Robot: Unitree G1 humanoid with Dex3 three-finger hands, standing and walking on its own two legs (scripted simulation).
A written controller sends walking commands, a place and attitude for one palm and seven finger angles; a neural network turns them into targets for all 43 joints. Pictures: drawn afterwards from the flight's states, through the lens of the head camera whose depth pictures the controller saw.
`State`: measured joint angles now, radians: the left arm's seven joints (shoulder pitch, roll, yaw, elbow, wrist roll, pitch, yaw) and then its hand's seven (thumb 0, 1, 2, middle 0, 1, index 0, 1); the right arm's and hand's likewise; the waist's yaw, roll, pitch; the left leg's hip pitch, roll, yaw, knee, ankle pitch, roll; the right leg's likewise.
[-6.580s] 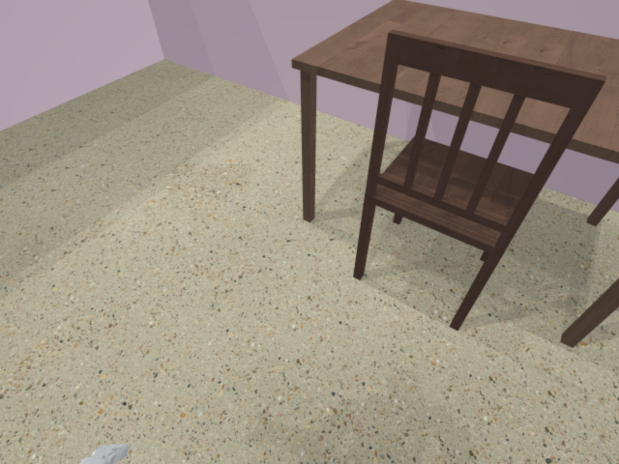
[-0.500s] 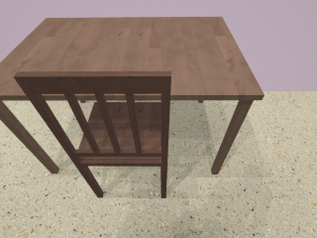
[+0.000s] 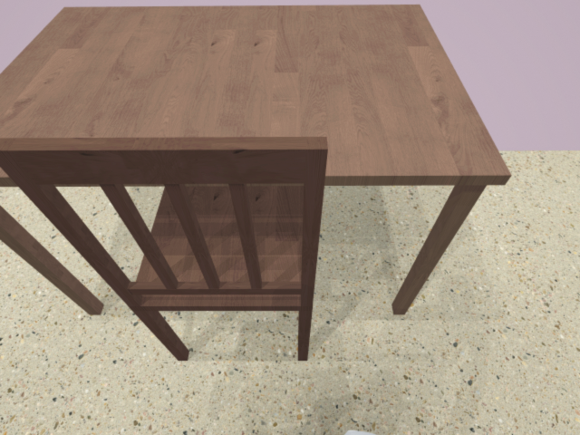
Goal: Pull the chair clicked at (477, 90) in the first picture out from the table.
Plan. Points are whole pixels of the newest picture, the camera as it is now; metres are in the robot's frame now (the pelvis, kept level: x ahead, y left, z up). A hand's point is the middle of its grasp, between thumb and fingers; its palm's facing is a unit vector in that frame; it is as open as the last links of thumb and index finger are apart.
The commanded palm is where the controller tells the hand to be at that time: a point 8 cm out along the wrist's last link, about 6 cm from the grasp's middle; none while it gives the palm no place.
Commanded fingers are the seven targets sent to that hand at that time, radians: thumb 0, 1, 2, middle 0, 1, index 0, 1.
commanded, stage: come to a stop and stand still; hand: left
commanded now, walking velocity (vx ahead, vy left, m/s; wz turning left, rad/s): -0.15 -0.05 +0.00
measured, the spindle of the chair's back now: (197, 242) +0.43 +0.19 -0.06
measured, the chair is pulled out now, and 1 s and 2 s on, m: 0.00 0.00 0.00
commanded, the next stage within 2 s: look again from close up in 0.72 s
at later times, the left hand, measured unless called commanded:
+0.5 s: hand out of the picture +0.02 +0.18 -0.17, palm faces +0.02 -0.96 -0.26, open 7.3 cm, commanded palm none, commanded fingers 0.00 0.90 0.90 -0.20 -0.30 -0.20 -0.30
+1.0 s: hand out of the picture +0.03 +0.18 -0.16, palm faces -0.02 -0.97 -0.24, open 7.3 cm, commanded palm none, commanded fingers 0.00 0.90 0.90 -0.20 -0.30 -0.20 -0.30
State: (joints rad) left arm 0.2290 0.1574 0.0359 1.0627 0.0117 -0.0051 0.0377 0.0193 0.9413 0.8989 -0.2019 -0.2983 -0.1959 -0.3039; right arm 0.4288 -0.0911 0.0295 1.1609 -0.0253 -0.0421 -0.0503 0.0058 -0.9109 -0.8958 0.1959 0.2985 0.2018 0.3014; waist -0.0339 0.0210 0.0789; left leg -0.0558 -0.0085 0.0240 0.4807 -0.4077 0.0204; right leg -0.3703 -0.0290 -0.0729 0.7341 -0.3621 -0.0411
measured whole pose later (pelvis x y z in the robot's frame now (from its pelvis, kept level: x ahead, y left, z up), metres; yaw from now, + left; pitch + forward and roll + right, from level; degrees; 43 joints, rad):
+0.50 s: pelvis -0.01 +0.00 +0.00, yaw +0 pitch -2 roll +1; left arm 0.28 0.16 0.00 1.02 0.02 0.02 0.04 0.00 0.92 0.90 -0.20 -0.30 -0.20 -0.30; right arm 0.22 -0.19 -0.04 0.96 -0.02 0.01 -0.01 0.01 -0.93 -0.90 0.19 0.30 0.20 0.30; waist 0.00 0.03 0.02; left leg -0.21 0.01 0.08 0.57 -0.32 0.00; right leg -0.32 -0.05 -0.05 0.62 -0.27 -0.01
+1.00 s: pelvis +0.01 +0.00 +0.01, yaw -1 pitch -1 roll +1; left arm 0.26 0.16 -0.01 1.08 0.01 -0.01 0.03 0.01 0.93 0.90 -0.20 -0.30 -0.20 -0.30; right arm 0.35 -0.16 0.02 1.10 -0.02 -0.02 -0.01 0.01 -0.91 -0.90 0.20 0.30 0.20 0.30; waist -0.02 0.03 0.03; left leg -0.14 0.01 0.09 0.42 -0.27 -0.01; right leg -0.26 -0.03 -0.04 0.50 -0.22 -0.01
